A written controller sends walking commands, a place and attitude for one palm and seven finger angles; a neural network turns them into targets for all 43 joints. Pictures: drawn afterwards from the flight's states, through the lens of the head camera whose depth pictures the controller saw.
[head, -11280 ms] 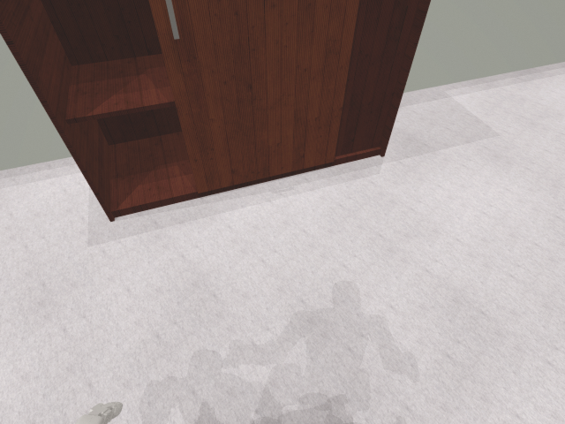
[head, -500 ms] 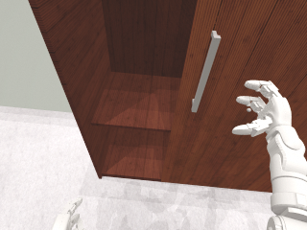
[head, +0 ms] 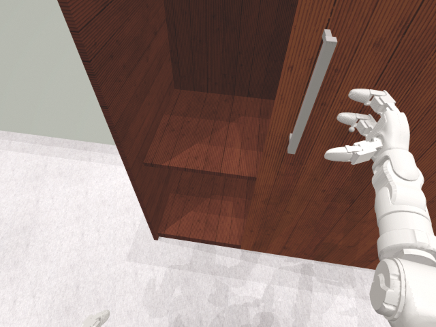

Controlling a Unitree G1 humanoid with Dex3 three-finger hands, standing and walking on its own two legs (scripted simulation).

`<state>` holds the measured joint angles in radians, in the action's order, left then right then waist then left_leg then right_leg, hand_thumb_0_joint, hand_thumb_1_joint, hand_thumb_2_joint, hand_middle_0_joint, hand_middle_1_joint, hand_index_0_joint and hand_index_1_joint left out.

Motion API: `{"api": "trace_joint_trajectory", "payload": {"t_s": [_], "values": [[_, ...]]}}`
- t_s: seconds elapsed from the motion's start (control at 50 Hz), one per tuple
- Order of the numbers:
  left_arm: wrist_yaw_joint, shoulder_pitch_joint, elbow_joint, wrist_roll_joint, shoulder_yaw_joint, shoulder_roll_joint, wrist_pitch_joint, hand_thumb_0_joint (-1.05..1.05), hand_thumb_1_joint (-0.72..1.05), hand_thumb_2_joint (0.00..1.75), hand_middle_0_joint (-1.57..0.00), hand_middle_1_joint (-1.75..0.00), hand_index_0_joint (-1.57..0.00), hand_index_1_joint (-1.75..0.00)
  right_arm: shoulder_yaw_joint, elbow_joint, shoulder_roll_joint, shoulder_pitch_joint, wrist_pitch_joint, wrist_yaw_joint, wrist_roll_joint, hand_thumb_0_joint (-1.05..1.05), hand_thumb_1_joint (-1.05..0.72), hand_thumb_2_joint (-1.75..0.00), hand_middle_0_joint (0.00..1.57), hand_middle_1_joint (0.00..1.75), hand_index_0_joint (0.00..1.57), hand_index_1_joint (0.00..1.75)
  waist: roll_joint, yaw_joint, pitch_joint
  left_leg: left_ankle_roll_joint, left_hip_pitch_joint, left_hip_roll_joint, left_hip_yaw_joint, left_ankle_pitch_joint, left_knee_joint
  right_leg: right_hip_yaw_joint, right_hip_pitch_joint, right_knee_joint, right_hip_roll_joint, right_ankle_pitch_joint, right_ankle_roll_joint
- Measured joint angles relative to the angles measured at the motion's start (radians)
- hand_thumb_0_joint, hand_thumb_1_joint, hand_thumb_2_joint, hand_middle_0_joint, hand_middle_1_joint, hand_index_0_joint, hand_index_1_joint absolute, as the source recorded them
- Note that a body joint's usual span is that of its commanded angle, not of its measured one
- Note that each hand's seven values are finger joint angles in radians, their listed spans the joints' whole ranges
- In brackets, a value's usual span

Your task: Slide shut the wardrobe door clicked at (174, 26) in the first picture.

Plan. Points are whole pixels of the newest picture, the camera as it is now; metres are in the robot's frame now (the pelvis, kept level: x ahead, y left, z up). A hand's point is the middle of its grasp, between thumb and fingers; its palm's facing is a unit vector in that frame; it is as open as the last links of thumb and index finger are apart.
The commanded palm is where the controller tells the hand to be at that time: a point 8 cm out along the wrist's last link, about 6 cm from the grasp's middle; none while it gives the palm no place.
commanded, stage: move the hooked fingers beside the handle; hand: right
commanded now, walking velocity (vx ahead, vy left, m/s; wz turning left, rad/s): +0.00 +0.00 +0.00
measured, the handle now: (306, 100) +0.52 -0.11 +0.15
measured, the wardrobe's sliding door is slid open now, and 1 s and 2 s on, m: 0.40 0.40 0.40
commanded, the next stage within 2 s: feel for the door with the fingertips in 0.88 s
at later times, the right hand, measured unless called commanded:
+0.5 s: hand (341, 126) +0.47 -0.17 +0.14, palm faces +0.05 +1.00 +0.01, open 13.9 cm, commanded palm +0.44 -0.22 +0.14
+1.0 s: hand (345, 128) +0.46 -0.17 +0.15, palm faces +0.07 +1.00 +0.00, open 14.0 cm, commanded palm +0.43 -0.22 +0.14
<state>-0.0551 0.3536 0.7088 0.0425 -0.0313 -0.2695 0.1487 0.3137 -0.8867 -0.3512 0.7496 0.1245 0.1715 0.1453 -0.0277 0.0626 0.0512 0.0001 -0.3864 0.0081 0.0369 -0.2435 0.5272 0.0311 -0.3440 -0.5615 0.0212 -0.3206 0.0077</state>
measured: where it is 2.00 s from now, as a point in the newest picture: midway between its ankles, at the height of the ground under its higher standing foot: outside the picture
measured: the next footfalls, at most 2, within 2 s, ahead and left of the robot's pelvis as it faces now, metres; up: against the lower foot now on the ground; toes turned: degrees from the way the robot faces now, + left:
none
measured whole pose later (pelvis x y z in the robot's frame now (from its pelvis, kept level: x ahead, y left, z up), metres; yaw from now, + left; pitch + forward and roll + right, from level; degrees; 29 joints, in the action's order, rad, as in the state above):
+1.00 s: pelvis +0.00 +0.00 +0.00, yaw +0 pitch +7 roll +1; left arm -0.04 0.35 0.69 0.04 -0.03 -0.26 0.10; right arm 0.30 -0.96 -0.34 0.79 0.18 0.13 0.12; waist -0.03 0.07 0.06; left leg 0.00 -0.43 0.00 0.04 -0.25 0.55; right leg 0.03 -0.39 -0.60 0.03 -0.33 0.01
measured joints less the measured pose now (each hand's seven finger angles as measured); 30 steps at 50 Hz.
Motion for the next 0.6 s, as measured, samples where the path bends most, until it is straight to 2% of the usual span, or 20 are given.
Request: {"api": "trace_joint_trajectory", "payload": {"t_s": [0.16,0.38,0.6], "values": [[0.016,0.027,-0.003,-0.011,0.003,0.005,-0.018,0.01,0.9,0.9,-0.21,-0.3,-0.2,-0.3,0.028,-0.108,-0.018,0.075,0.05,-0.021,-0.034,-0.02,0.5,-0.3,0.31,1.21,0.31,1.2,0.004,0.024,0.006,-0.004,-0.041,-0.002,-0.013,-0.002,0.017,0.013,-0.038,-0.022,0.002,-0.01,0.005],[0.026,0.055,-0.005,-0.014,0.008,0.01,-0.045,0.01,0.9,0.9,-0.21,-0.3,-0.2,-0.3,0.024,-0.108,-0.02,0.072,0.075,-0.021,-0.036,-0.02,0.5,-0.3,0.34,1.23,0.33,1.22,0.004,0.026,0.015,-0.01,-0.068,0.0,-0.016,-0.003,0.027,0.015,-0.068,-0.041,0.0,-0.017,0.01],[0.036,0.031,-0.013,-0.019,0.012,0.015,-0.042,0.01,0.9,0.9,-0.21,-0.3,-0.2,-0.3,0.001,-0.055,0.031,0.04,0.072,-0.067,-0.042,-0.02,0.5,-0.3,0.31,1.21,0.31,1.21,0.0,0.022,0.021,-0.011,-0.063,0.001,-0.02,-0.008,0.033,0.019,-0.06,-0.044,-0.001,-0.021,0.01]]}}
